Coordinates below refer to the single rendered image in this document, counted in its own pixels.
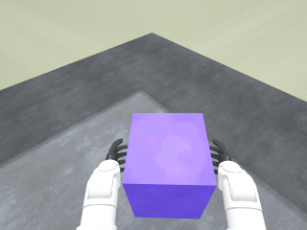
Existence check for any robot left hand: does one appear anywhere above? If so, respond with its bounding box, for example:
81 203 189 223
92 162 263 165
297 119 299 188
106 138 129 173

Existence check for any robot right hand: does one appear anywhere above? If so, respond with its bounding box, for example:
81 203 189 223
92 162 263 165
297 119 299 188
209 139 232 174

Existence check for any robot right forearm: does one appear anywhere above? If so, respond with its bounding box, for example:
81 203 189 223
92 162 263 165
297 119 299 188
218 161 267 230

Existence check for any carton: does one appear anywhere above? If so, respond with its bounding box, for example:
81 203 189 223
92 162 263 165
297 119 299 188
122 113 217 219

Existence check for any robot left forearm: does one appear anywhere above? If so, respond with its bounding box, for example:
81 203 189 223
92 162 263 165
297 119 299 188
76 159 121 230

